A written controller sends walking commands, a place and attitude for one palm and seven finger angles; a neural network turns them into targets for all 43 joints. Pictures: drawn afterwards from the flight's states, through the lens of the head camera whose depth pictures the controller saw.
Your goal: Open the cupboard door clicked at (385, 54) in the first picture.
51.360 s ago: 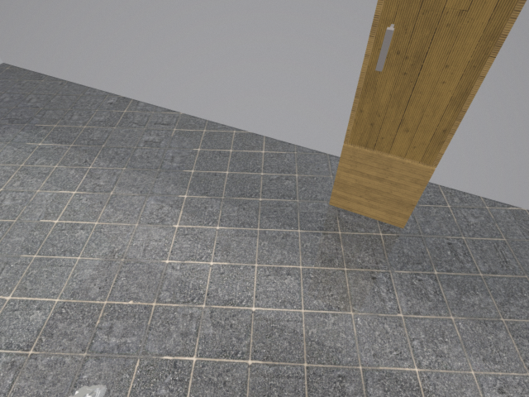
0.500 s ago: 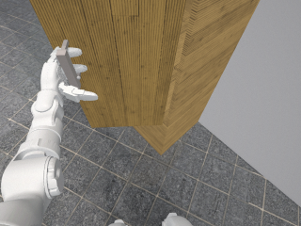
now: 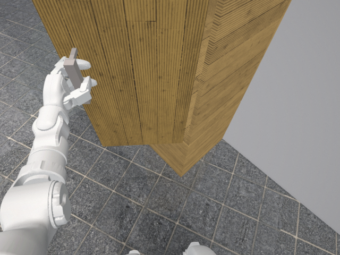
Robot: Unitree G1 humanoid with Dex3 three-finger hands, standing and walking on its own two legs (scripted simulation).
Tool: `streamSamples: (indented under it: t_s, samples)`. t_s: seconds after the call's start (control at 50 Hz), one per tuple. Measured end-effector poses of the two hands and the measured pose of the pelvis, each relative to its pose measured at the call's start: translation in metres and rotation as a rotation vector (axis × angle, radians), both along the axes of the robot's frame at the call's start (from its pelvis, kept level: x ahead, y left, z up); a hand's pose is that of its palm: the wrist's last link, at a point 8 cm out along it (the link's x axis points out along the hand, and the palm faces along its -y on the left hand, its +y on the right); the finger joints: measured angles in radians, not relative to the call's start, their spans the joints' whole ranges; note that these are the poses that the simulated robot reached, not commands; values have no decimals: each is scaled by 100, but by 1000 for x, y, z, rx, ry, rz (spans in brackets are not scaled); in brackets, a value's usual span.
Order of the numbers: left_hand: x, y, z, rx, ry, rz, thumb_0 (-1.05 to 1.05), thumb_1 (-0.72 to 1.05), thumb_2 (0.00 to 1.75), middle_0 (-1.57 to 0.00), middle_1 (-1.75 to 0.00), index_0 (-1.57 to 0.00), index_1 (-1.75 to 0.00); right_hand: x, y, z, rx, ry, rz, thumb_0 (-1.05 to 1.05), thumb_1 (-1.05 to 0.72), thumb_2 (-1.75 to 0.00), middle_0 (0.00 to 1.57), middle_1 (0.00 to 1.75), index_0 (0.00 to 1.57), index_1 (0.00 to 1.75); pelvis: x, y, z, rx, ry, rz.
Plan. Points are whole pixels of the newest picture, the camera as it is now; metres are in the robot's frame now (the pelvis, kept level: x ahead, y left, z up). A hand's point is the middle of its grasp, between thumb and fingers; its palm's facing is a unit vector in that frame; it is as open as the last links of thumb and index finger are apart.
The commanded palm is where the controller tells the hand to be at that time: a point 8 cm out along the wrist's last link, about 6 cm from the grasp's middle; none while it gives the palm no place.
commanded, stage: close the thumb around the handle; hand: left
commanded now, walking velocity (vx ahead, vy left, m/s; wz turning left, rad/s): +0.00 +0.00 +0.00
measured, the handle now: (80, 77) +0.52 +0.20 +0.10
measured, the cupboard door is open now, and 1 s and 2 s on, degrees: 51 91 95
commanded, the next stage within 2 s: pull the door open along its arc in 0.08 s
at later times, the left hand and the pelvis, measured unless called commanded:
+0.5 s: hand (88, 101) +0.44 +0.17 +0.10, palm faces +0.00 -1.00 +0.01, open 5.6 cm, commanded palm +0.38 +0.22 +0.10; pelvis +0.00 +0.00 +0.00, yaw -1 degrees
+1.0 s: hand (131, 158) +0.29 +0.07 +0.11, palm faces +0.34 -0.94 +0.01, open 6.4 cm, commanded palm +0.22 +0.12 +0.10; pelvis +0.03 -0.02 +0.01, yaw +1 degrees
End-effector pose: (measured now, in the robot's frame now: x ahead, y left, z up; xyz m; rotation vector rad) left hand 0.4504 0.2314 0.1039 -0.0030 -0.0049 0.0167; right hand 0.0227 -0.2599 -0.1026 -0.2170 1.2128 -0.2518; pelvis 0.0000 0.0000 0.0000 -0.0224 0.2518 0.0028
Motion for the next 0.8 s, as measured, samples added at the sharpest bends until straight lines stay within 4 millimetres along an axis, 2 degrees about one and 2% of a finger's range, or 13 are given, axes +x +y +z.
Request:
streamSamples:
  t_s: [0.06, 0.3, 0.46, 0.52, 0.6, 0.8]
  samples:
    - [0, -3, 0, 2, 2, -16, 0, 75, 84, -39, -134, -39, -134, 0, 0, 1, -3, -3, -1, 1, -90, -90, 20, 30, 20, 30, -1, 0, 0, 0, -2, 0]
    - [-2, -3, 0, -4, -1, 1, 1, 75, 84, -37, -135, -38, -135, -5, 0, 0, -4, -8, 0, 1, -90, -90, 20, 30, 20, 30, -5, 0, -1, 1, 1, -2]
    - [-21, -7, -2, -9, -22, -10, 1, 75, 80, -37, -135, -37, -135, 5, 3, 3, 20, -46, -14, 1, -90, -90, 20, 30, 20, 30, 1, 2, 3, 3, -16, -17]
    - [-37, -10, -2, -12, -32, -19, 1, 74, 78, -37, -135, -37, -135, 18, 5, 6, 33, -90, -10, 1, -90, -90, 20, 30, 20, 30, 4, 2, 5, 4, -31, -21]
    - [-68, -19, -3, -16, -47, -39, 1, 72, 75, -36, -135, -36, -135, 46, 9, 12, 54, -177, 11, 1, -90, -90, 20, 30, 20, 30, 10, 3, 9, 6, -56, -24]
    - [-152, -76, 0, -102, -24, 204, 3, 68, 72, -36, -135, -35, -130, 147, 35, 37, 113, -422, 169, 1, -90, -90, 20, 30, 20, 30, 17, -1, 14, 17, -122, -15]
